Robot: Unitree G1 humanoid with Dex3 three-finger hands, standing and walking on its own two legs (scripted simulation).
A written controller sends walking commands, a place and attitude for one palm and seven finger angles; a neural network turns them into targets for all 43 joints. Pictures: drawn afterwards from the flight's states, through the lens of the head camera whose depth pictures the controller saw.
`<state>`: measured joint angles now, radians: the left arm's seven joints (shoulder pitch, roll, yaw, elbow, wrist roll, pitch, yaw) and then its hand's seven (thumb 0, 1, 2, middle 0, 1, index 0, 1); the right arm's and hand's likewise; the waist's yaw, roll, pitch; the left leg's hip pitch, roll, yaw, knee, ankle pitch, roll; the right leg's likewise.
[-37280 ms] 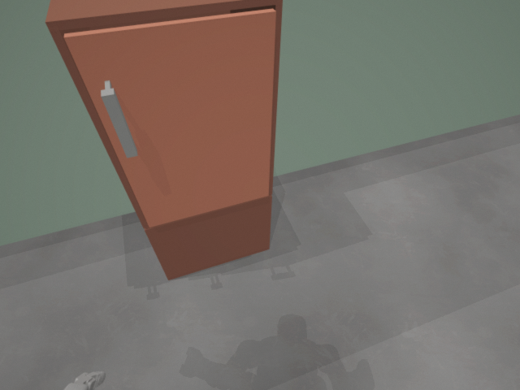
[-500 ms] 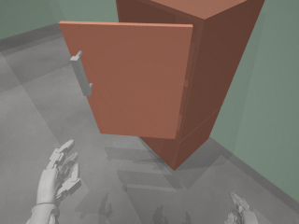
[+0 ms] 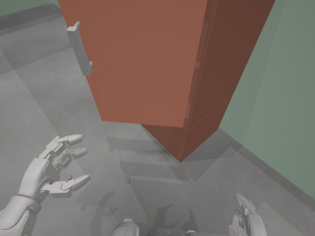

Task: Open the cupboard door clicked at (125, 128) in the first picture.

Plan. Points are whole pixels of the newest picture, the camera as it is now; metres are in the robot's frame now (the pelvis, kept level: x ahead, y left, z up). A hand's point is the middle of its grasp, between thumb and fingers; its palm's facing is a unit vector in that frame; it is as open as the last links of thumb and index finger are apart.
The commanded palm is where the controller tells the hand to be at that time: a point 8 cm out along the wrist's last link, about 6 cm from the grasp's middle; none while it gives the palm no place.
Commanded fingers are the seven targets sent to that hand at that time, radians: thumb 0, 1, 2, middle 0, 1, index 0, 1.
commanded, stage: raise the hand with hooked fingers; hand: left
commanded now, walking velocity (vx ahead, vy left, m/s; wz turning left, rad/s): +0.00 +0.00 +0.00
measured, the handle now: (82, 49) +0.63 +0.27 +0.12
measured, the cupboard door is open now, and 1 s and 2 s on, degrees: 43 43 43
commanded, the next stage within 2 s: move the hooked fingers beside the handle in 1.36 s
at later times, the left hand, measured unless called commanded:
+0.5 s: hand (29, 152) +0.27 +0.28 +0.12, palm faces +0.01 -1.00 -0.06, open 13.3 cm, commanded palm +0.24 +0.33 +0.11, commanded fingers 0.00 -0.50 0.30 -0.30 -1.20 -0.30 -1.20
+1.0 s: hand (26, 127) +0.31 +0.29 +0.15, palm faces -0.04 -1.00 -0.03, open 14.0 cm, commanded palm +0.28 +0.34 +0.14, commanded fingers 0.00 -0.50 0.30 -0.30 -1.20 -0.30 -1.20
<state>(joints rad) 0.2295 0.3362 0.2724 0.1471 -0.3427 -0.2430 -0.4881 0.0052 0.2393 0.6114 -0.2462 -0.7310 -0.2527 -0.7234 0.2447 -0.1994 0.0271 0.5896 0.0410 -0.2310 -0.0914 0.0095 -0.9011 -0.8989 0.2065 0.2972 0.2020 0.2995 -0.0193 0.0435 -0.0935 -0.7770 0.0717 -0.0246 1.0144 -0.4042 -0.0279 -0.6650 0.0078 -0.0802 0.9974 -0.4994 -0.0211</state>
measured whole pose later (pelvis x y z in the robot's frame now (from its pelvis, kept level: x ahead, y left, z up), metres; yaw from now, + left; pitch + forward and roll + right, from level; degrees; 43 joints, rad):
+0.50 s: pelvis +0.01 +0.03 +0.03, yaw +1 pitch +6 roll -2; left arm 0.12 0.38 0.37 0.18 -0.36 -0.23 -0.45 -0.01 -0.34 0.36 -0.29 -1.11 -0.30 -1.10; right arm 0.26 -0.26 0.03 0.56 0.05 -0.26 -0.09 0.01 -0.90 -0.90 0.20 0.30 0.20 0.30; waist 0.00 0.03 -0.08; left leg -0.61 0.04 0.00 0.87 -0.37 0.01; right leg -0.49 -0.02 -0.06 0.81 -0.43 0.02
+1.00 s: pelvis +0.02 +0.01 +0.04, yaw +0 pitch +5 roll -2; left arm -0.09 0.47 0.44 0.42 -0.38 -0.12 -0.59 -0.01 -0.50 0.30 -0.30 -1.20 -0.30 -1.20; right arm 0.30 -0.29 0.04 0.58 0.06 -0.21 -0.11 0.01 -0.90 -0.90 0.21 0.30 0.20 0.30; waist 0.00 0.04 -0.06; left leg -0.52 0.05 0.00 0.75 -0.32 0.00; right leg -0.40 -0.01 -0.06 0.71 -0.39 0.00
